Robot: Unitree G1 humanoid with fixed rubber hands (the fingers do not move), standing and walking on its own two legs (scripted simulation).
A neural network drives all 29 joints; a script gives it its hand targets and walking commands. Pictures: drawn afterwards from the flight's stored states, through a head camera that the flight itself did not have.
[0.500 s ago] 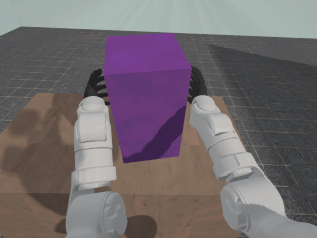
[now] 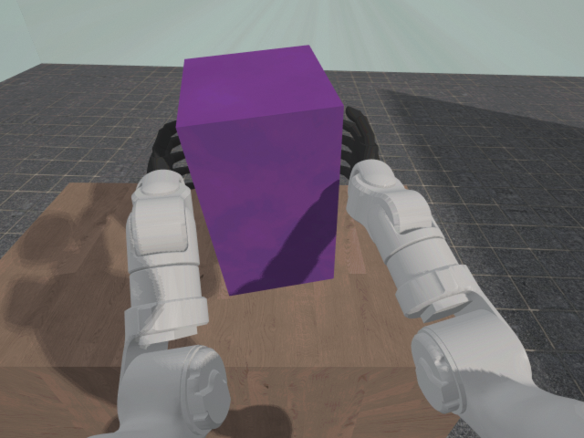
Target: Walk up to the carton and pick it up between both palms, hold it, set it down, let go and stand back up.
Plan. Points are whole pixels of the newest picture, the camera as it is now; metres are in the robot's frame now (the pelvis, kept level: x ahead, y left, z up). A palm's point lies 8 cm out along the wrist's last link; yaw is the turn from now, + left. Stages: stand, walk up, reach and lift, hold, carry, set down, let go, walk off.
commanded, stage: hold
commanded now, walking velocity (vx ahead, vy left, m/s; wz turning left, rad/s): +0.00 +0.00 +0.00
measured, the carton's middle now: (266, 179) +0.42 +0.01 +0.21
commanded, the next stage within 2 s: none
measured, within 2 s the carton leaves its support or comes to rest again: neither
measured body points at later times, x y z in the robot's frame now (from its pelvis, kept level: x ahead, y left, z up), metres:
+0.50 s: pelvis -0.01 -0.01 +0.00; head -0.08 +0.01 +0.44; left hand +0.37 +0.13 +0.27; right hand +0.37 -0.12 +0.27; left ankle +0.06 +0.10 -0.75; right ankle -0.01 -0.10 -0.75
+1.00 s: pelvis -0.01 -0.01 +0.00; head -0.08 +0.01 +0.44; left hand +0.37 +0.14 +0.26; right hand +0.37 -0.12 +0.27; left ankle +0.06 +0.11 -0.75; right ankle -0.01 -0.10 -0.75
